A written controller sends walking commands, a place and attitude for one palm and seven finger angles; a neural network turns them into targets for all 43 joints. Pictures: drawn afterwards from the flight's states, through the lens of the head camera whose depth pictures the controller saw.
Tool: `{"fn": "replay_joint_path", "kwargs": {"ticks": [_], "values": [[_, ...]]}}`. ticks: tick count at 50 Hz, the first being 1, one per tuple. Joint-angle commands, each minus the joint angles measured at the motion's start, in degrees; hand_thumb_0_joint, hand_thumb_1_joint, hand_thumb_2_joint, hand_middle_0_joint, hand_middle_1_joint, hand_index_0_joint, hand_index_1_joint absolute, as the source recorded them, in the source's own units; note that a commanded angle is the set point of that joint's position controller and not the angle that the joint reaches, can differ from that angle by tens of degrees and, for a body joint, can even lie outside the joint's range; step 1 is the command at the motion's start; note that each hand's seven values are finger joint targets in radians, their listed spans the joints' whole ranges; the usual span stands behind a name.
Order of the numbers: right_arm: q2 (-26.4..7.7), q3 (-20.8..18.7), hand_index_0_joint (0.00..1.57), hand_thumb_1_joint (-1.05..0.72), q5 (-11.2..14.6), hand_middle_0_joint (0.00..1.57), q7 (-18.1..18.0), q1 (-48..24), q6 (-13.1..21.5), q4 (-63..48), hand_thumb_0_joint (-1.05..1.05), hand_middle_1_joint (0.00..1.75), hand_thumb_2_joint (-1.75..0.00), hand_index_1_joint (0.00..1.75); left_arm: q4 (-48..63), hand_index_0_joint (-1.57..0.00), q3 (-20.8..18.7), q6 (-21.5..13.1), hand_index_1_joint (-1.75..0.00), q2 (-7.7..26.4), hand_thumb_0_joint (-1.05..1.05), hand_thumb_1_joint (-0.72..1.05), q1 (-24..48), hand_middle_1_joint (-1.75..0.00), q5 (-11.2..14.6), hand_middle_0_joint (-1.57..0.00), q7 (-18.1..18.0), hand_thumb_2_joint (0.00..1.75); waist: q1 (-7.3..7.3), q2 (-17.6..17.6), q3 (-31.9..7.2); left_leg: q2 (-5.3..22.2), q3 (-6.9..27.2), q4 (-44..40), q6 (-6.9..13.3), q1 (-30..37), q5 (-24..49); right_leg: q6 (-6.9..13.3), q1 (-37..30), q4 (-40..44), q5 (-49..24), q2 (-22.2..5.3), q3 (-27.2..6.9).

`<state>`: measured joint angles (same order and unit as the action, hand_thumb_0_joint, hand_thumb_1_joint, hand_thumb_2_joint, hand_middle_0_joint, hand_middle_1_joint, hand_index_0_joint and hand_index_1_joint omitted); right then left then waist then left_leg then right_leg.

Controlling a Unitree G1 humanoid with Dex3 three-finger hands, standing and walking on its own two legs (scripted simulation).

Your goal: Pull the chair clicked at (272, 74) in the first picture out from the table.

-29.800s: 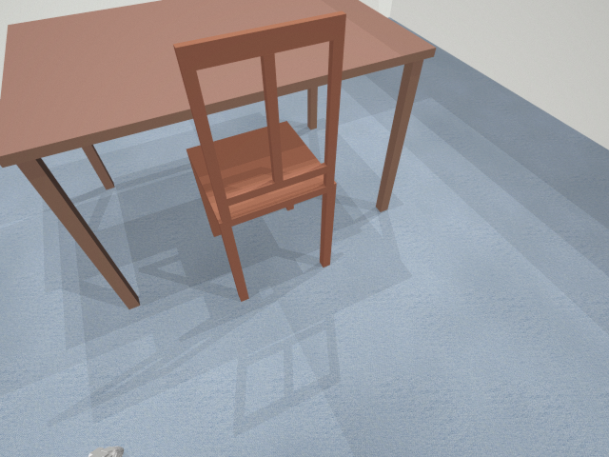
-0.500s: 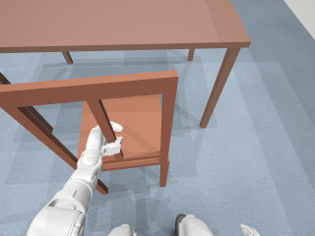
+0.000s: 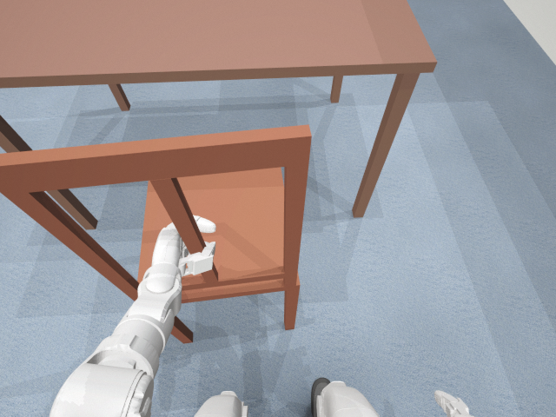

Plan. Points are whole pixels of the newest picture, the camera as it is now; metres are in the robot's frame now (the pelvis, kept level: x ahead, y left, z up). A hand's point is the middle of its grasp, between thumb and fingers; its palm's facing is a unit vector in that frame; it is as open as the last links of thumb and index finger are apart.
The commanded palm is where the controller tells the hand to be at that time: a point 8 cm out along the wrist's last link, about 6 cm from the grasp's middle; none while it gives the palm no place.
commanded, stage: step backward, pulling the chair out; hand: left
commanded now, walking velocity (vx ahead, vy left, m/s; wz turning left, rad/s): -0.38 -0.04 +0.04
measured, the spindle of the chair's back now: (193, 239) +0.39 +0.14 -0.04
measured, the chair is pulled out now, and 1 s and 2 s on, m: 0.30 0.49 0.72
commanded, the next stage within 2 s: stop walking, hand still on the chair in 1.22 s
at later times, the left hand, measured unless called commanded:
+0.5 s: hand (199, 298) +0.29 +0.13 -0.06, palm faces -0.02 -0.98 -0.18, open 5.7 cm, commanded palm +0.29 +0.18 -0.05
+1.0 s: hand (197, 382) +0.17 +0.12 -0.06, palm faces -0.02 -0.98 -0.18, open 5.7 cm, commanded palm +0.17 +0.17 -0.05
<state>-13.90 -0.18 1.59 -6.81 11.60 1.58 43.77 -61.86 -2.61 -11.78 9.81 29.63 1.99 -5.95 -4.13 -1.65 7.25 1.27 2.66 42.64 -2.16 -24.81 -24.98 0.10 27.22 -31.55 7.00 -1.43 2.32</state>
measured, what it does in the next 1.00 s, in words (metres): walks backwards: right foot, then left foot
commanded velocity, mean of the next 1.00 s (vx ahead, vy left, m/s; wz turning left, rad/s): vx -0.38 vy -0.04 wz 0.03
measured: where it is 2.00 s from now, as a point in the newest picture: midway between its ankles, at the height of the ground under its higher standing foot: outside the picture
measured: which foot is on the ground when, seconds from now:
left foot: down 0.00-0.32, up 0.34-0.46, down 0.48-0.80, up 0.82-0.92, down 0.94-1.00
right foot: down 0.00-0.08, up 0.10-0.18, down 0.20-0.50, up 0.52-0.66, down 0.68-0.98, up 1.00-1.00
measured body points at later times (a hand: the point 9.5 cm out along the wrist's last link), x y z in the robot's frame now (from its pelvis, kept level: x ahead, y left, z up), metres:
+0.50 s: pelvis -0.07 +0.01 +0.00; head +0.00 +0.01 +0.44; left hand +0.29 +0.18 -0.04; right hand +0.02 -0.27 -0.12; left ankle -0.06 +0.13 -0.73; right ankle +0.03 -0.13 -0.72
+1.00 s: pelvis -0.18 +0.00 +0.00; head -0.12 -0.01 +0.45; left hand +0.17 +0.17 -0.04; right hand -0.11 -0.29 -0.12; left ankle -0.15 +0.13 -0.72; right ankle -0.11 -0.14 -0.72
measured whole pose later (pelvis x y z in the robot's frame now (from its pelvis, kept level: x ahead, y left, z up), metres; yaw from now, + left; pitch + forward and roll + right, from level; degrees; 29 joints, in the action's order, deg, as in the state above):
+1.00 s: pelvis -0.18 +0.00 +0.00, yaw +0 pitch +1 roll +0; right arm -16.0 -0.3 1.3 -7.7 12.7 1.5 45.0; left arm -61.9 -0.9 -9.7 9.5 29.6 2.2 -5.4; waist -3.3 -0.2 7.2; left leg 0.2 2.0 34.7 -0.9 -20.8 -13.8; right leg -1.3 24.7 -33.2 10.6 -2.5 1.3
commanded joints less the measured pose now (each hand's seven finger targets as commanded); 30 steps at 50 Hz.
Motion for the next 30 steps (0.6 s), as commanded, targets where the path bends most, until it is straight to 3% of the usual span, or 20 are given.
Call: {"fn": "replay_joint_path", "kwargs": {"ticks": [1,3,5,7,9,11,12,14,16,17,18,20,22,23,24,25,26,27,29,30], "values": [[-7.69,-1.19,0.2,-0.9,0.05,0.2,-1.36,4.53,1.74,-4.03,0.0,0.3,-0.9,0.3,10.24,-0.5,-0.27,-1.83,-1.45,10.18,0.0,0.9,15.03,-1.45,-0.99,-0.5,0.02,0.9,1.1,9.31,-25.04,2.34,0.93,-12.9,1.31,9.74,6.61,2.55,-14.76,7.33,-7.88,-11.47,-5.69],[-9.04,-1.99,0.2,-0.9,-0.02,0.2,-1.41,2.83,1.24,-6.14,0.0,0.3,-0.9,0.3,13.2,-0.5,2.39,-2.67,-1.45,6.96,0.0,0.9,16.84,-1.45,-0.41,-0.5,0.39,0.9,1.76,-3.7,-24.2,11.57,8.36,-20.99,5.45,7.97,24.46,-1.32,-14.19,-2.84,-1.28,-2.7,-1.85],[-7.6,-1.57,0.2,-0.9,-1.26,0.2,-1.05,0.63,0.65,-7.61,0.0,0.3,-0.9,0.3,17.17,-0.5,3.2,-2.94,-1.45,6.11,0.0,0.9,21.66,-1.45,-0.6,-0.5,0.78,0.9,2.19,-14.26,-21.89,16.58,11.47,-23.03,8.58,4.13,27.03,-0.7,-12.95,-11.68,10.94,-1.46,-2.18],[-7.34,-2.08,0.2,-0.9,-1.32,0.2,-0.48,3.78,0.84,-5.97,0.0,0.3,-0.9,0.3,15.01,-0.5,2.44,-2.92,-1.45,6.08,0.0,0.9,20.74,-1.45,-0.79,-0.5,0.6,0.9,2.01,-9.68,-22.69,16.99,11.0,-16.02,9.29,13.22,45.53,0.05,-10.18,-8.29,10.29,-1.2,-2.91],[-7.89,-2.78,0.2,-0.9,-1.21,0.2,0.24,5.17,1.41,-4.87,0.0,0.3,-0.9,0.3,13.26,-0.5,2.19,-3.47,-1.45,6.31,0.0,0.9,20.89,-1.45,-1.5,-0.5,0.65,0.9,1.28,-5.59,-25.48,14.98,7.92,-9.62,6.87,19.47,55.23,0.42,-12.94,-0.4,-4.65,-2.24,-3.7],[-8.3,-2.73,0.2,-0.9,-1.07,0.2,0.37,4.38,1.65,-4.37,0.0,0.3,-0.9,0.3,11.31,-0.5,2.54,-3.38,-1.45,6.93,0.0,0.9,21.32,-1.45,-1.91,-0.5,1.05,0.9,1.24,-6.05,-22.34,13.04,6.07,-10.96,4.27,13.17,45.66,0.85,-15.74,0.88,-11.45,-3.53,-4.12],[-8.41,-2.92,0.2,-0.9,-1.02,0.2,0.17,5.3,1.58,-4.07,0.0,0.3,-0.9,0.3,13.12,-0.5,1.55,-3.99,-1.45,8.92,0.0,0.9,21.56,-1.45,-1.96,-0.5,0.87,0.9,0.69,-6.52,-25.29,11.64,3.9,-10.42,3.33,14.46,44.81,0.88,-17.48,1.55,-20.11,-4.5,-5.17],[-7.59,-3.09,0.2,-0.9,-0.06,0.2,-0.63,4.72,1.28,-4.19,0.0,0.3,-0.9,0.3,11.63,-0.5,-0.46,-3.86,-1.45,11.98,0.0,0.9,19.64,-1.45,-1.32,-0.5,0.38,0.9,0.71,0.42,-29.59,7.71,0.8,-6.67,1.03,11.03,32.38,2.2,-22.23,2.23,-28.31,-9.02,-9.05],[-7.14,-2.68,0.2,-0.9,0.41,0.2,-0.98,3.34,1.29,-4.62,0.0,0.3,-0.9,0.3,10.21,-0.5,-1.45,-3.08,-1.45,13.67,0.0,0.9,16.89,-1.45,-0.87,-0.5,0.41,0.9,1.71,5.78,-29.71,2.04,-0.52,0.61,-0.55,7.11,4.88,5.59,-21.01,7.47,-26.03,-16.07,-14.56],[-7.03,-2.44,0.2,-0.9,0.51,0.2,-1.06,2.32,1.27,-5.02,0.0,0.3,-0.9,0.3,9.46,-0.5,-1.35,-2.43,-1.45,13.69,0.0,0.9,16.1,-1.45,-0.8,-0.5,0.52,0.9,2.54,8.57,-27.95,0.21,0.76,4.99,-0.39,4.52,-2.9,6.71,-19.09,10.18,-19.15,-18.24,-15.93],[-7.24,-2.16,0.2,-0.9,0.32,0.2,-1.13,1.7,1.23,-5.19,0.0,0.3,-0.9,0.3,9.56,-0.5,-1.52,-1.78,-1.45,13.37,0.0,0.9,15.97,-1.45,-0.96,-0.5,0.51,0.9,2.92,8.9,-26.8,-0.15,1.98,7.8,-0.19,3.68,-4.73,7.67,-17.65,11.19,-14.77,-19.34,-15.91],[-7.46,-1.18,0.2,-0.9,-0.04,0.2,-1.26,2.12,1.08,-4.44,0.0,0.3,-0.9,0.3,9.5,-0.5,-1.01,-0.44,-1.45,11.82,0.0,0.9,15.6,-1.45,-0.67,-0.5,0.5,0.9,2.35,9.22,-25.06,0.67,2.97,3.09,0.16,4.48,-3.64,7.13,-17.65,9.73,-14.68,-18.12,-11.9],[-7.64,-0.67,0.2,-0.9,-0.02,0.2,-1.58,3.37,0.94,-4.31,0.0,0.3,-0.9,0.3,10.67,-0.5,0.01,0.1,-1.45,10.03,0.0,0.9,15.21,-1.45,-0.34,-0.5,0.56,0.9,1.55,8.99,-24.97,1.37,0.88,-10.57,0.57,9.17,3.4,3.79,-17.08,7.36,-13.01,-13.94,-7.61],[-8.57,-0.87,0.2,-0.9,-0.06,0.2,-1.93,3.43,0.79,-4.57,0.0,0.3,-0.9,0.3,11.9,-0.5,1.05,0.13,-1.45,8.91,0.0,0.9,15.88,-1.45,-0.1,-0.5,0.57,0.9,1.18,6.4,-24.58,4.53,3.23,-19.09,2.11,9.89,13.31,1.17,-16.03,4.37,-7.81,-9.82,-4.93],[-9.71,-1.66,0.2,-0.9,-0.21,0.2,-2.05,2.66,0.47,-5.8,0.0,0.3,-0.9,0.3,13.42,-0.5,1.7,-0.33,-1.45,7.81,0.0,0.9,17.06,-1.45,0.06,-0.5,0.59,0.9,1.65,0.42,-23.71,9.63,7.77,-20.11,4.6,9.72,23.45,-1.27,-14.83,0.12,-4.66,-4.24,-2.61],[-9.17,-1.88,0.2,-0.9,0.06,0.2,-1.43,1.4,0.13,-6.89,0.0,0.3,-0.9,0.3,14.91,-0.5,2.55,-0.92,-1.45,7.09,0.0,0.9,18.31,-1.45,0.66,-0.5,0.84,0.9,2.36,-7.13,-22.26,14.68,9.55,-24.25,7.16,7.01,22.7,-1.37,-14.54,-6.63,5.5,-1.98,-1.47],[-7.86,-1.24,0.2,-0.9,-0.92,0.2,-1.15,0.44,-0.12,-8.12,0.0,0.3,-0.9,0.3,17.05,-0.5,4.18,-1.15,-1.45,4.76,0.0,0.9,21.37,-1.45,0.33,-0.5,1.2,0.9,2.26,-13.22,-22.07,17.28,13.25,-25.02,9.06,4.77,23.42,-0.88,-13.38,-13.45,13.14,-0.96,-1.5],[-7.3,-1.23,0.2,-0.9,-1.41,0.2,-0.98,0.54,0.01,-7.63,0.0,0.3,-0.9,0.3,17.35,-0.5,3.62,-1.29,-1.45,5.11,0.0,0.9,23.05,-1.45,0.18,-0.5,1.11,0.9,2.4,-14.29,-21.85,18.7,13.87,-23.21,10.55,6.18,31.18,-0.3,-11.54,-17.36,16.77,-1.2,-2.66],[-8.07,-2.38,0.2,-0.9,-1.39,0.2,-0.15,4.15,0.67,-5.37,0.0,0.3,-0.9,0.3,13.93,-0.5,2.86,-1.82,-1.45,5.04,0.0,0.9,21.63,-1.45,-0.11,-0.5,0.87,0.9,2.08,-7.26,-23.0,18.33,12.2,-14.86,10.51,19.53,53.28,0.19,-7.07,-9.34,15.72,-1.12,-3.21],[-8.33,-2.6,0.2,-0.9,-1.24,0.2,0.18,5.16,1.23,-4.64,0.0,0.3,-0.9,0.3,13.02,-0.5,2.18,-2.11,-1.45,6.05,0.0,0.9,21.91,-1.45,-0.29,-0.5,0.87,0.9,1.53,-4.54,-24.66,18.02,11.79,-12.39,9.71,24.35,59.08,0.0,-7.37,-4.88,12.19,-0.55,-2.79]]}}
